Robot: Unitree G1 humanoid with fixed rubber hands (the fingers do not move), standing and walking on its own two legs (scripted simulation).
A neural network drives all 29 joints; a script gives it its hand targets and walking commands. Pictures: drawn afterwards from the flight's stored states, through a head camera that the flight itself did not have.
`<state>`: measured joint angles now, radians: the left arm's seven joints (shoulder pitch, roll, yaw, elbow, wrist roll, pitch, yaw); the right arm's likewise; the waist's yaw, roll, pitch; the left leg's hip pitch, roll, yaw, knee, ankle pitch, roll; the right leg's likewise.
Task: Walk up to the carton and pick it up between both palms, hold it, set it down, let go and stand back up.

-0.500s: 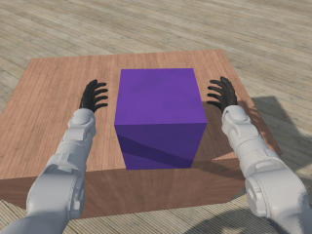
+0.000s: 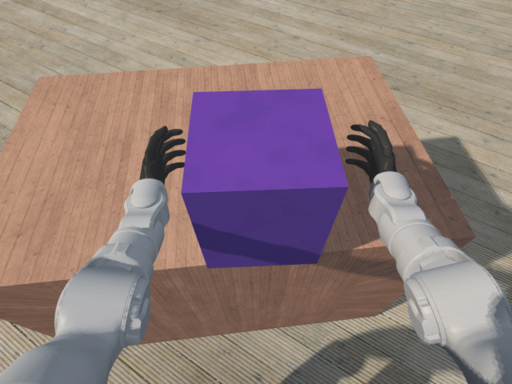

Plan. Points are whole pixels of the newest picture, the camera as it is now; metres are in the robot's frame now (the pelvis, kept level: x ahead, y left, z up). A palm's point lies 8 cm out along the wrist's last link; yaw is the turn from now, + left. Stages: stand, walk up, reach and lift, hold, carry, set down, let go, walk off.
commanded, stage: reach and lift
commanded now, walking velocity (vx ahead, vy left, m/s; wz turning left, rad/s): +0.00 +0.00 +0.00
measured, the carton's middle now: (260, 185) +0.44 +0.04 +0.03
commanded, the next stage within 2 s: none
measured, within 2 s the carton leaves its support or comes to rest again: leaves its support in 1.86 s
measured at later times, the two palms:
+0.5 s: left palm (171, 180) +0.41 +0.18 +0.07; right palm (357, 185) +0.42 -0.12 +0.07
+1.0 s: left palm (170, 184) +0.40 +0.18 +0.07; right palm (358, 188) +0.41 -0.12 +0.07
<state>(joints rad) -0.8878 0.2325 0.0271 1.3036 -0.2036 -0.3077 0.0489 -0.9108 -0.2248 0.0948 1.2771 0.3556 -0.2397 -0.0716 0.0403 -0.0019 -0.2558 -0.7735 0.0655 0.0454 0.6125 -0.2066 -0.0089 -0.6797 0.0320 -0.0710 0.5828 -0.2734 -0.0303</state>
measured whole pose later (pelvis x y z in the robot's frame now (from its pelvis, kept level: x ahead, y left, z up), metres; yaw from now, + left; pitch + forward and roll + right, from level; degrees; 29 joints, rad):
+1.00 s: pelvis +0.01 +0.01 +0.03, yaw -1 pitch +9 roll -1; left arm -0.70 -0.05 0.51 0.93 0.40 -0.20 0.04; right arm -0.70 0.11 -0.61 0.99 -0.45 -0.31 -0.04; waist 0.05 -0.03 -0.03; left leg -0.37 0.04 0.08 0.35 -0.13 0.01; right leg -0.27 0.02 -0.04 0.29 -0.18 -0.01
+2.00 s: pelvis +0.01 +0.00 +0.03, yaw +1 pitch +11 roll -1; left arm -0.71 -0.03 0.46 0.99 0.34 -0.33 0.05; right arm -0.69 0.07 -0.56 1.07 -0.43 -0.49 -0.11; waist 0.05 -0.04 -0.10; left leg -0.42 0.04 0.05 0.32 -0.10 0.00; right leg -0.32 0.02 -0.07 0.28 -0.16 -0.02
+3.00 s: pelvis -0.01 +0.01 +0.03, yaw +2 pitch -5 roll -1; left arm -0.67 -0.01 0.31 0.52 0.31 0.31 0.02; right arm -0.68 0.03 -0.21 0.86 -0.03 -0.05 -0.14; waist -0.01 -0.09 0.01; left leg -0.11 0.02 0.05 0.30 -0.11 0.00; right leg -0.01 0.01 -0.08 0.27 -0.17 -0.01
